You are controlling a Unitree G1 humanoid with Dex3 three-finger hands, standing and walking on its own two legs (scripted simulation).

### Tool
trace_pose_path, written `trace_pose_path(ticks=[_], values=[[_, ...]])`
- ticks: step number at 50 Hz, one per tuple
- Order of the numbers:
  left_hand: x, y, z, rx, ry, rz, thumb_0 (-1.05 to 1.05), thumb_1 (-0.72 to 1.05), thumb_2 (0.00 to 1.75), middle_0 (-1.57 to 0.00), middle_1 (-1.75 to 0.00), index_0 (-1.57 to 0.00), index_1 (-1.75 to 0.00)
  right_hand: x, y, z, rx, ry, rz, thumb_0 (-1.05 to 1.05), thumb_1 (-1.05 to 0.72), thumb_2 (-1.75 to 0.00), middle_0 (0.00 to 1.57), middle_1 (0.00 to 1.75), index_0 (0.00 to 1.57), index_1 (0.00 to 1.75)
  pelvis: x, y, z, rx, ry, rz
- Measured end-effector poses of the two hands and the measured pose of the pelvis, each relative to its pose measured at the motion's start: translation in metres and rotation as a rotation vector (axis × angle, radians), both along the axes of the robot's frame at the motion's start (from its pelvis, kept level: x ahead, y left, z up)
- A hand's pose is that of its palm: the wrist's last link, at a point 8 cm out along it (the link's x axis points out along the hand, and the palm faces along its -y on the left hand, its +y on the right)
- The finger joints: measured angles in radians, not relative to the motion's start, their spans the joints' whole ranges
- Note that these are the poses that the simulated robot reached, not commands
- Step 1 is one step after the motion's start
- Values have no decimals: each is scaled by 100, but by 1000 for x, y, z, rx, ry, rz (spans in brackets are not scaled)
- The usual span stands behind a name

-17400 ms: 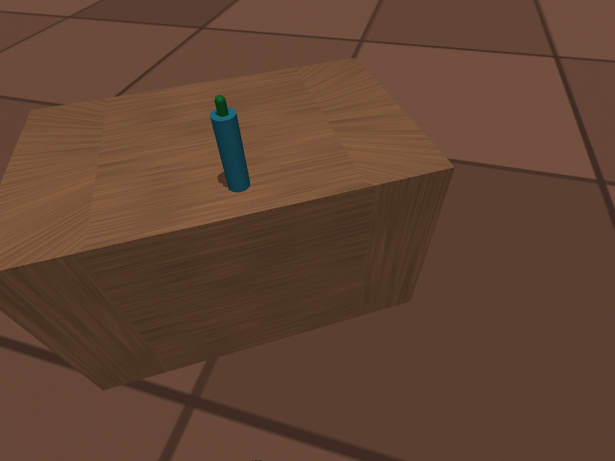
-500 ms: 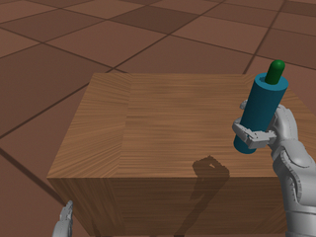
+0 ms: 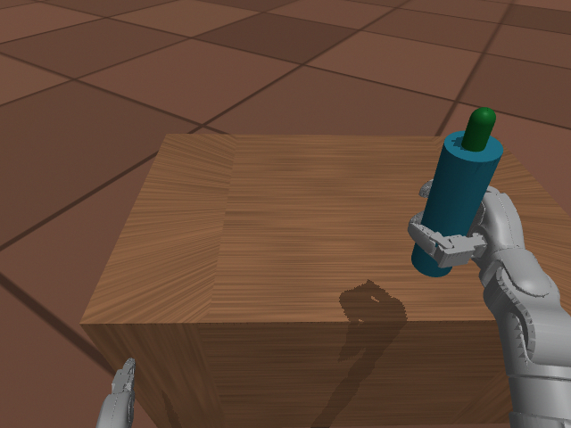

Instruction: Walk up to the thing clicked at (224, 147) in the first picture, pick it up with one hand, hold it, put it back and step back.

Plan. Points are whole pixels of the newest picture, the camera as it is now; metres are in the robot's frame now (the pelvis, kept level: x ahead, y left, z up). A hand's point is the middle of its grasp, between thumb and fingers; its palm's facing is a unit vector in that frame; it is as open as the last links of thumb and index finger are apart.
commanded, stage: hold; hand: right
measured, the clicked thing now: (453, 200) +0.33 -0.16 +0.21
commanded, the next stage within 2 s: crouch in 0.36 s
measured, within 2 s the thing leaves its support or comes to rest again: neither
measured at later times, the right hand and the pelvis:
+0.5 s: hand (436, 226) +0.33 -0.16 +0.17, palm faces +0.04 +1.00 -0.01, open 7.9 cm; pelvis +0.00 +0.00 +0.00, yaw +0 degrees
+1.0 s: hand (415, 237) +0.38 -0.16 +0.09, palm faces +0.07 +1.00 +0.01, open 7.8 cm; pelvis +0.00 +0.01 +0.00, yaw +1 degrees
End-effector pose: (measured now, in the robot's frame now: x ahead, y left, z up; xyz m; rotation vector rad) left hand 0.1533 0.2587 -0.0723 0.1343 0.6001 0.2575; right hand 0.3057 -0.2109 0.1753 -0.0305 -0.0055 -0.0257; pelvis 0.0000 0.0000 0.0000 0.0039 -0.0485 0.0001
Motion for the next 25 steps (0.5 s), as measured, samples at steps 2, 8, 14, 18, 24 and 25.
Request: trace_pose_path(ticks=[2, 8, 14, 18, 24, 25], values=[[2, 0, 3, -1, -17, 6, -1, -55, 6, -6, -5, -6, -5, 3, 3, -3, 1, 18, 12, -1, 21, -118, 84, 118, 85, 118, 0, -1, 0, -1, 1, 2], [0, 4, 10, 6, -53, 20, -1, -55, 6, -6, -5, -6, -5, 1, -5, 3, 23, -13, -31, -1, 20, -118, 84, 118, 85, 118, 2, 0, 0, 0, -2, 9], [-6, 0, 1, -4, 6, 4, -1, -55, 6, -5, -5, -6, -5, -4, -13, 8, 1, -37, -63, -1, 20, -118, 84, 117, 85, 118, 2, 0, 0, 2, -3, 5], [-2, -3, 0, -9, 4, -7, -1, -55, 6, -5, -5, -6, -5, -3, -5, 0, -7, 1, -20, -1, 20, -118, 84, 117, 85, 118, 0, -1, 0, 1, -2, 2], [6, -2, 12, -5, -69, -1, -1, -55, 6, -6, -5, -6, -5, 2, 1, -8, 19, 34, -3, -1, 20, -118, 84, 116, 85, 117, 1, 1, 1, -2, 1, 6], [6, -1, 13, -4, -76, 1, -1, -55, 6, -6, -5, -6, -5, 2, 0, -8, 21, 29, -13, -1, 20, -118, 84, 116, 85, 117, 2, 2, 1, -2, 1, 7]])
